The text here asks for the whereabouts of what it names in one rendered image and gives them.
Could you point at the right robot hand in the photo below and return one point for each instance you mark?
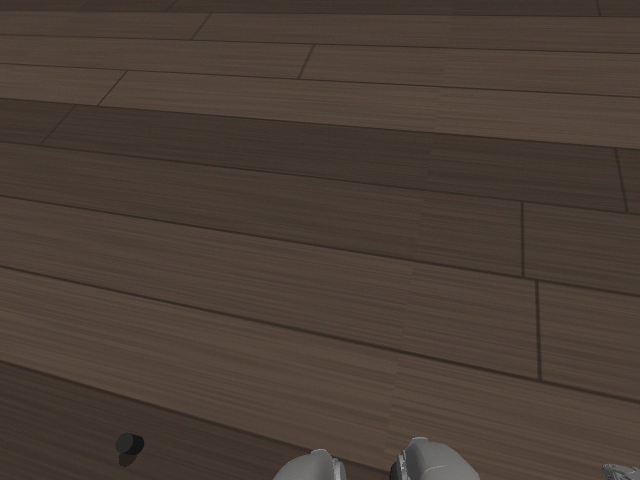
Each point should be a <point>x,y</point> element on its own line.
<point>619,472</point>

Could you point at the tin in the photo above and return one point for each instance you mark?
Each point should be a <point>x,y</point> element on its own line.
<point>129,444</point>

